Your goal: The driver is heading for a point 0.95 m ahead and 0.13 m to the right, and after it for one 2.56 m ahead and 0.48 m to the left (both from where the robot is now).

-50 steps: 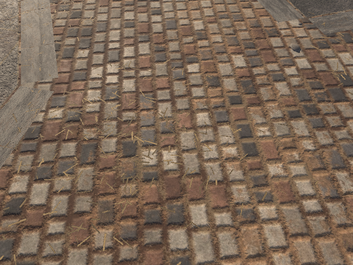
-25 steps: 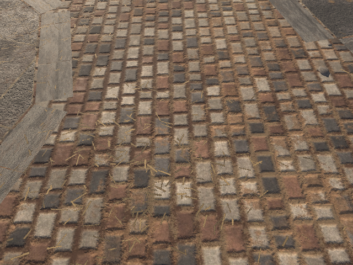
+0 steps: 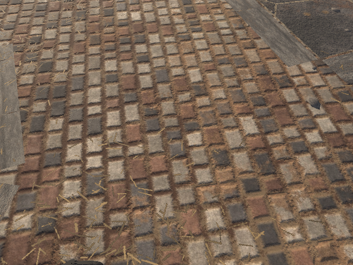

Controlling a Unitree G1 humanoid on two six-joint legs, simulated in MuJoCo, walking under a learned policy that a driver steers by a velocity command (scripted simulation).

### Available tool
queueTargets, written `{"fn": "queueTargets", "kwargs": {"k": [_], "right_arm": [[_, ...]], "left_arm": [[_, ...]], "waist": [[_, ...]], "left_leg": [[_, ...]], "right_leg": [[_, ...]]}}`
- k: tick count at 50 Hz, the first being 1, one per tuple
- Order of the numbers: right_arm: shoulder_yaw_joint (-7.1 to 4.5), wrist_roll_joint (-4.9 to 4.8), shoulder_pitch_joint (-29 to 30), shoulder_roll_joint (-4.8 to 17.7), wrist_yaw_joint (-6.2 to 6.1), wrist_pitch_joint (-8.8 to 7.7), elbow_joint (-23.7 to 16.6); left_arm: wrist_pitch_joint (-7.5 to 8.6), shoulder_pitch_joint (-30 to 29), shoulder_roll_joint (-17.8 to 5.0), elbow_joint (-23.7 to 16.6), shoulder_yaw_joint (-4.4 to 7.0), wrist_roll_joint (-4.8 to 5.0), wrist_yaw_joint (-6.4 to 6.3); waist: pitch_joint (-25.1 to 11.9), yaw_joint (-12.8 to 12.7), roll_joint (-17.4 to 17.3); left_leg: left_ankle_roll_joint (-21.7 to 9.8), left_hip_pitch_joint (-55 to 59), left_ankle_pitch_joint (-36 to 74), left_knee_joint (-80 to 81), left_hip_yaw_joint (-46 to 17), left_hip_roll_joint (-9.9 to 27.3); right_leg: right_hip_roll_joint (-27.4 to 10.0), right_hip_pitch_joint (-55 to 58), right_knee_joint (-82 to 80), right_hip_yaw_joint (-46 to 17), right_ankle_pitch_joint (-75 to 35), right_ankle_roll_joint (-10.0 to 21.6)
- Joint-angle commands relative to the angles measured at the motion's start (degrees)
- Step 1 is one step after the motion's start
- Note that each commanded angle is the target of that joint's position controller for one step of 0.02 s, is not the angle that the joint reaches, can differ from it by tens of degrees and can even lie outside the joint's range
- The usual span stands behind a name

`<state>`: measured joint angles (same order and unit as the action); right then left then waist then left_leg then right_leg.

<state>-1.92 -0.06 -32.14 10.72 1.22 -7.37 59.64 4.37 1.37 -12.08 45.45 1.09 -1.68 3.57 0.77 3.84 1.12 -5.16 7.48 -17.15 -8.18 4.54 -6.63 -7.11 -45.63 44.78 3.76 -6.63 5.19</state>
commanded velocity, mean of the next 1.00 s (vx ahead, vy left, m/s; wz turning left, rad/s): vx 1.00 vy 0.00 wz -0.07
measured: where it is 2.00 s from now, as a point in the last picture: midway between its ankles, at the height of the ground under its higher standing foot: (137, 45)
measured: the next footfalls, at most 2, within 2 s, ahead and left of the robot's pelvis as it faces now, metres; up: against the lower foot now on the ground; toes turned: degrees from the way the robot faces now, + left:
right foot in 0.14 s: +0.35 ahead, -0.08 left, +0.00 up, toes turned -3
left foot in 0.60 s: +0.81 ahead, +0.09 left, +0.00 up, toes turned +4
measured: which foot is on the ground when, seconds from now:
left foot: down 0.00-0.16, up 0.18-0.58, down 0.60-1.00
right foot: up 0.00-0.12, down 0.14-0.60, up 0.62-1.00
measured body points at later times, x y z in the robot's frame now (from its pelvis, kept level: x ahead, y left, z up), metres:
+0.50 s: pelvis +0.49 -0.01 +0.00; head +0.52 -0.01 +0.44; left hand +0.37 +0.23 -0.14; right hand +0.73 -0.21 -0.08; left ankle +0.73 +0.13 -0.68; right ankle +0.31 -0.07 -0.73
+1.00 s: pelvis +0.98 +0.01 -0.01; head +1.01 +0.01 +0.43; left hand +1.25 +0.18 -0.09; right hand +0.83 -0.20 -0.14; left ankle +0.77 +0.09 -0.73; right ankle +1.18 -0.12 -0.70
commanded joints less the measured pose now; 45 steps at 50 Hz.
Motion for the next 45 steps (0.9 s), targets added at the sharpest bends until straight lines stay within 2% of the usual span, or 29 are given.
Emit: {"fn": "queueTargets", "kwargs": {"k": [1, 3, 4, 6, 7, 8, 9, 10, 11, 12, 14, 16, 20, 23, 25, 27, 28, 29, 30, 31, 32, 33, 34, 35, 37, 39, 42, 43, 45], "right_arm": [[-0.73, -0.28, 1.0, 8.33, -0.78, -1.51, -3.23], [-0.74, 0.35, -0.17, 10.27, -1.33, -0.99, -2.78], [-0.98, 1.08, -0.2, 11.61, -1.92, -0.37, -2.46], [-1.78, 2.65, 2.18, 14.24, -3.04, 1.41, -2.36], [-1.88, 2.73, 4.99, 13.75, -3.05, 1.75, -3.18], [-0.37, 1.77, 3.55, 5.98, -1.92, 1.23, -5.56], [-0.02, -1.64, -1.53, 4.04, -0.82, 0.01, -6.83], [-0.57, -1.04, 6.76, 8.03, -1.51, -0.18, -8.56], [-0.58, -0.63, 11.88, 8.18, -1.33, -0.34, -9.9], [-0.28, 0.09, 13.44, 6.77, -0.99, -0.02, -10.17], [0.47, 2.24, 12.29, 3.65, 0.46, 1.83, -10.82], [0.86, 2.9, 16.4, 3.03, 1.37, 2.9, -12.85], [1.78, 2.55, 30.65, 4.31, 2.16, 2.51, -18.61], [2.48, 1.26, 36.38, 4.13, 2.67, 2.09, -20.23], [2.01, 1.32, 37.25, 6.29, 2.09, 2.1, -20.54], [1.06, 1.82, 33.39, 8.68, 1.22, 2.13, -19.81], [0.15, 1.76, 25.87, 10.68, 0.54, 2.16, -17.92], [-0.97, 1.69, 14.11, 12.65, -0.41, 2.35, -14.12], [-2.34, 2.52, 3.59, 15.62, -1.56, 2.59, -11.33], [-3.91, 4.94, 1.92, 21.24, -2.01, 2.25, -11.42], [-3.96, 3.5, 3.03, 17.86, -0.64, 2.52, -11.62], [-3.46, 3.23, 9.91, 14.21, -0.43, 2.04, -11.55], [-2.66, 3.04, 12.96, 10.42, -0.15, 1.34, -11.32], [-2.22, 3.29, 13.89, 8.59, -0.15, 0.85, -10.39], [-1.14, 2.28, 12.62, 5.39, -0.34, 0.08, -7.92], [-1.26, 0.75, 11.93, 5.95, -0.16, -0.77, -6.72], [-0.6, 1.1, 8.09, 5.39, 0.15, -1.18, -4.76], [-0.44, 0.84, 6.83, 6.17, 0.17, -1.38, -4.38], [-0.08, -0.39, 4.91, 6.64, -0.3, -1.38, -3.58]], "left_arm": [[0.57, -7.16, -1.89, -4.56, -0.52, 0.81, 0.09], [0.63, -6.56, -3.97, -4.58, 0.07, 0.57, -0.63], [0.59, -3.72, -5.21, -4.09, 0.5, 0.56, -1.11], [0.55, 14.48, -9.26, 1.0, 2.39, 0.68, -2.59], [0.36, 25.37, -11.76, 4.1, 3.67, -0.15, -3.61], [0.16, 30.7, -16.52, 4.96, 5.08, -1.79, -4.42], [0.14, 28.16, -15.95, 5.22, 5.43, -1.65, -3.15], [0.47, 22.25, -11.81, 5.21, 5.02, -0.68, -2.42], [1.08, 19.49, -8.03, 5.61, 4.17, -0.28, -2.11], [1.53, 17.76, -5.47, 6.24, 3.55, -0.75, -2.04], [2.32, 18.14, -3.22, 8.15, 2.4, -0.22, -2.65], [3.36, 20.07, -4.23, 9.54, 2.37, 1.07, -2.73], [4.43, 22.86, -5.61, 9.59, 2.23, 1.71, -1.99], [5.12, 27.14, -8.49, 10.73, 2.42, 2.56, -2.36], [4.73, 28.41, -9.92, 11.33, 2.38, 2.14, -2.74], [3.7, 28.93, -12.3, 11.63, 2.63, 0.9, -3.62], [2.83, 28.29, -13.64, 11.81, 2.93, 0.02, -4.26], [1.82, 26.27, -14.69, 11.6, 3.29, -0.54, -4.87], [1.51, 24.92, -12.89, 10.83, 2.98, -0.82, -4.99], [1.69, 33.21, -1.13, 8.55, 0.62, 1.0, -3.65], [2.58, 33.05, -5.47, 8.54, 1.18, 3.72, -3.85], [2.48, 23.6, -8.13, 6.33, 1.78, 3.41, -4.43], [2.43, 19.75, -7.91, 5.6, 1.69, 2.8, -4.04], [1.79, 18.95, -6.5, 5.83, 1.56, 2.31, -3.49], [-0.5, 20.4, -3.56, 5.45, 1.26, 0.55, -2.06], [-2.03, 17.02, -2.28, 3.2, 1.16, 0.44, -1.26], [-1.6, 7.02, -2.13, -0.63, 0.44, 0.36, -0.49], [-0.94, 4.1, -1.61, -2.33, -0.2, 0.04, -0.2], [0.17, -2.65, -1.72, -4.38, -1.17, -0.27, 0.34]], "waist": [[9.23, -2.06, -2.48], [5.34, -2.87, -4.41], [2.47, -4.77, -6.67], [-7.4, -13.52, -9.18], [-11.89, -18.64, -8.21], [-17.4, -15.98, 3.53], [-23.0, -10.41, 14.39], [-12.84, -9.81, 5.34], [-6.22, -8.82, -0.38], [-2.28, -6.33, -4.49], [0.86, -1.91, -2.06], [4.85, -1.15, -0.7], [9.28, -3.48, -1.26], [9.08, -5.73, -0.25], [7.43, -5.72, 0.8], [1.85, -3.0, 4.73], [-2.75, 1.05, 6.46], [-8.34, 6.66, 6.81], [-12.89, 10.91, 5.52], [-21.36, 2.85, -12.93], [-27.71, 3.53, -12.58], [-13.69, 1.91, -5.6], [-7.36, 0.91, -0.47], [-3.0, -1.07, 0.79], [0.09, -4.59, -2.35], [3.04, -5.8, -3.63], [6.8, -4.32, -3.42], [8.05, -4.54, -4.08], [10.22, -3.66, -1.42]], "left_leg": [[-3.37, -11.5, 39.12, 9.49, -3.89, 14.68], [-2.15, -0.94, 62.57, 2.38, -2.43, 15.72], [-1.66, 2.71, 72.97, -3.83, -2.26, 16.69], [-1.74, 2.77, 77.51, -27.31, -1.95, 18.12], [-2.18, -6.9, 65.5, -43.86, -1.23, 16.29], [-2.16, -26.53, 23.89, -66.99, -1.33, 8.96], [-1.59, -44.64, -8.58, -81.03, -9.1, 1.04], [-3.35, -50.7, -1.7, -79.15, -10.49, 6.54], [-3.42, -50.17, 2.5, -75.5, -9.73, 8.55], [-3.24, -47.66, 3.44, -71.86, -9.91, 10.52], [-1.61, -43.37, 3.41, -67.12, -9.93, 12.89], [0.22, -46.87, 4.45, -63.26, -8.06, 14.94], [1.46, -45.09, 20.18, -41.57, -1.39, 14.51], [-0.31, -36.36, 30.41, -28.41, 2.32, 11.13], [-1.69, -36.65, 29.1, -23.87, 3.46, 8.68], [-2.99, -32.1, 20.65, -23.19, 4.36, 4.31], [-3.93, -24.73, 16.33, -23.33, 3.02, 2.86], [-4.79, -13.76, 12.87, -22.58, 2.33, 2.38], [-6.03, 0.37, 5.73, -24.44, -3.91, 8.39], [-11.03, 19.64, -5.02, -23.83, -30.8, 28.34], [-13.05, 22.05, -17.4, -10.35, -52.28, 31.99], [-9.76, 11.04, -16.95, -7.16, -40.66, 28.46], [-7.97, 1.02, -9.98, -5.63, -32.34, 26.93], [-6.02, -6.37, -3.21, -3.97, -25.25, 24.78], [-2.56, -15.07, 1.11, -1.24, -15.5, 21.6], [0.3, -16.8, 7.78, 0.44, -7.98, 20.38], [-0.04, -19.25, 19.89, 2.97, -0.16, 13.9], [-1.19, -20.17, 26.18, 3.12, 0.33, 13.85], [-2.96, -21.4, 32.58, 6.43, -0.33, 12.85]], "right_leg": [[3.95, 13.05, -10.42, 3.93, -5.7, 1.46], [8.44, 15.4, -13.03, 6.23, -0.17, 2.81], [10.58, 18.31, -13.11, 6.33, 4.52, 3.43], [12.34, 35.33, -14.57, 3.97, 12.12, 5.44], [8.17, 49.23, -14.79, 0.21, 16.64, 7.01], [-7.02, 64.57, -13.18, -19.3, 32.45, 10.22], [-15.89, 73.26, -25.79, -51.31, 41.53, 16.56], [-12.16, 65.96, -29.58, -44.3, 41.41, 13.64], [-10.66, 56.28, -31.04, -35.47, 34.67, 12.33], [-8.4, 48.22, -32.67, -29.7, 29.75, 10.6], [-4.54, 37.58, -35.61, -22.12, 27.61, 8.1], [-2.87, 33.86, -38.88, -17.63, 24.19, 7.73], [2.88, 29.43, -42.66, -6.6, 3.94, 5.98], [0.93, 33.93, -47.19, -4.7, -9.63, 4.42], [-0.34, 45.05, -44.16, -2.77, -24.41, 3.59], [-2.3, 53.67, -33.72, -2.02, -45.32, 2.62], [-3.36, 54.81, -23.75, -2.07, -50.47, 2.29], [-3.34, 52.6, -9.59, -1.34, -49.26, 2.02], [-1.28, 41.46, 7.93, -1.98, -35.1, 2.13], [7.38, 18.49, 33.64, -2.94, 21.27, 1.11], [10.64, 8.89, 43.51, -9.37, 31.72, 2.09], [5.75, 3.92, 41.21, -8.93, 23.45, 2.77], [3.68, 5.5, 36.76, -8.72, 19.61, 2.9], [1.87, 7.92, 34.26, -8.96, 18.63, 2.9], [-0.12, 12.06, 31.46, -8.93, 17.82, 2.13], [-1.57, 8.23, 29.78, -7.76, 15.99, 1.4], [1.55, 4.97, 19.24, -4.91, 9.66, 0.76], [1.45, 5.94, 12.05, -3.01, 6.7, 0.65], [2.54, 12.17, -2.58, 3.59, 0.8, 0.13]]}}
Over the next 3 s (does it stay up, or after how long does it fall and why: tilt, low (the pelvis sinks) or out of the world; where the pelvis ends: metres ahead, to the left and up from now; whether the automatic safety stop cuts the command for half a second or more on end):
stays up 2.65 0.66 0.00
